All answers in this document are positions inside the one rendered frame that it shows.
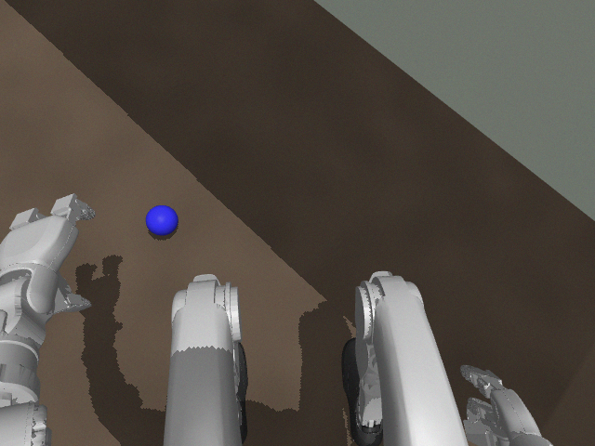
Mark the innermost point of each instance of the left robot arm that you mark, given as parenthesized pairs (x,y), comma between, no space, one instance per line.
(27,304)

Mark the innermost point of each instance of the left robot hand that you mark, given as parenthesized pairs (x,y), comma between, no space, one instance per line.
(47,241)

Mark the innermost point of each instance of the right robot hand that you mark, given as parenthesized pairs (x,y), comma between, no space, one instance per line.
(504,420)

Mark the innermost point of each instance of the right robot foot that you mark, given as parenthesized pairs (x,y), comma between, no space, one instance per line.
(362,435)

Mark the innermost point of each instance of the ball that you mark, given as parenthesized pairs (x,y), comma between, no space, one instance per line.
(162,220)

